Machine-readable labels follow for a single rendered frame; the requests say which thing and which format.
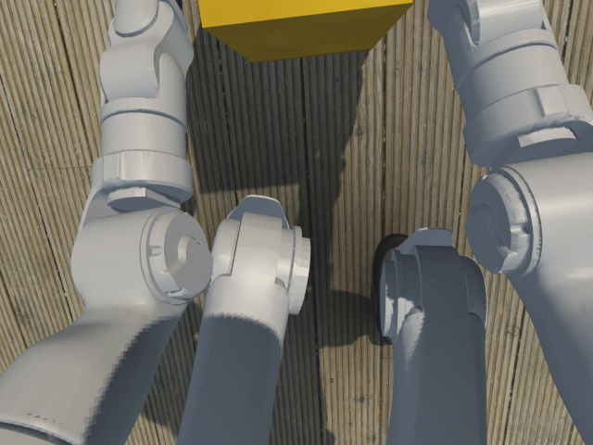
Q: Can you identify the robot left upper arm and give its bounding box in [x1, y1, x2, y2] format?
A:
[0, 207, 213, 445]

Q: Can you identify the robot left forearm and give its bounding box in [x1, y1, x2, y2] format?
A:
[75, 0, 194, 240]

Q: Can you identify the robot right thigh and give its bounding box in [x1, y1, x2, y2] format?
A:
[380, 245, 487, 445]

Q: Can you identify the robot right foot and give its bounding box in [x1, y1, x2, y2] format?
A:
[373, 234, 408, 345]

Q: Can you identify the carton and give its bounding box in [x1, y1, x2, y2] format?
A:
[198, 0, 415, 63]

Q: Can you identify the robot right upper arm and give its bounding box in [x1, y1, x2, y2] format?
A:
[464, 151, 593, 445]

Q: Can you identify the robot right forearm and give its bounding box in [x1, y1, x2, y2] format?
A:
[427, 0, 593, 169]

